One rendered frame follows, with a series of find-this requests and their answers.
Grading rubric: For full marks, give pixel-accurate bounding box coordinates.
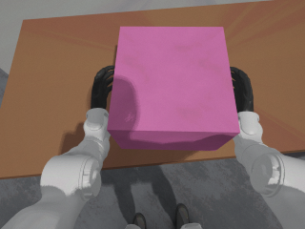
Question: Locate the robot left upper arm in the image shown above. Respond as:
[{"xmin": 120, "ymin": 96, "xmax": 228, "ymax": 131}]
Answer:
[{"xmin": 1, "ymin": 156, "xmax": 102, "ymax": 229}]

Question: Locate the robot right foot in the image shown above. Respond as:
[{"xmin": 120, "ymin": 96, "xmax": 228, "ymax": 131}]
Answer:
[{"xmin": 175, "ymin": 204, "xmax": 190, "ymax": 229}]

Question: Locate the left robot forearm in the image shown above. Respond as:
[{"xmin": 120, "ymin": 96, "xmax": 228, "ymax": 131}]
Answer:
[{"xmin": 40, "ymin": 108, "xmax": 111, "ymax": 194}]

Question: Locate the robot right hand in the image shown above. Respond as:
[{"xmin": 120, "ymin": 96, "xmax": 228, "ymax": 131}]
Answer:
[{"xmin": 230, "ymin": 67, "xmax": 254, "ymax": 113}]

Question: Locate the carton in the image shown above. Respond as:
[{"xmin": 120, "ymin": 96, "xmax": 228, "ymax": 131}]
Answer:
[{"xmin": 107, "ymin": 26, "xmax": 240, "ymax": 151}]

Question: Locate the right robot forearm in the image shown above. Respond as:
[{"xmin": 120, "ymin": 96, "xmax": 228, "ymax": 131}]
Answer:
[{"xmin": 233, "ymin": 111, "xmax": 283, "ymax": 176}]

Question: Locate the robot left hand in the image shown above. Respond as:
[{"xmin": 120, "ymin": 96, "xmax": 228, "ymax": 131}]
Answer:
[{"xmin": 91, "ymin": 65, "xmax": 115, "ymax": 110}]

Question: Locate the table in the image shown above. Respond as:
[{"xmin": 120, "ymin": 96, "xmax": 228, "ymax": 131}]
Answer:
[{"xmin": 0, "ymin": 0, "xmax": 305, "ymax": 180}]

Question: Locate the robot left foot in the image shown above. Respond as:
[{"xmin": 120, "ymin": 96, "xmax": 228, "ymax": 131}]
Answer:
[{"xmin": 132, "ymin": 214, "xmax": 147, "ymax": 229}]

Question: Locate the robot foot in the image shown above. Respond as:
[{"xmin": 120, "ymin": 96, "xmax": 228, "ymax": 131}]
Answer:
[
  {"xmin": 132, "ymin": 214, "xmax": 147, "ymax": 229},
  {"xmin": 175, "ymin": 204, "xmax": 190, "ymax": 229}
]

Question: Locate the robot right upper arm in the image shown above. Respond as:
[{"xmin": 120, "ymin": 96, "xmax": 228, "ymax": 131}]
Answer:
[{"xmin": 250, "ymin": 153, "xmax": 305, "ymax": 229}]

